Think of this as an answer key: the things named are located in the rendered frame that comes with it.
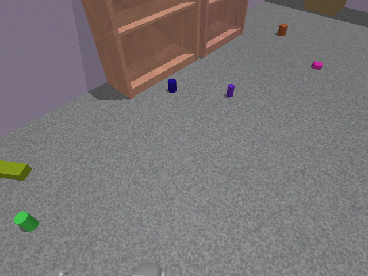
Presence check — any bookshelf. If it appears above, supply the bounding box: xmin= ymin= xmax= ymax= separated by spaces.
xmin=199 ymin=0 xmax=249 ymax=58
xmin=81 ymin=0 xmax=201 ymax=99

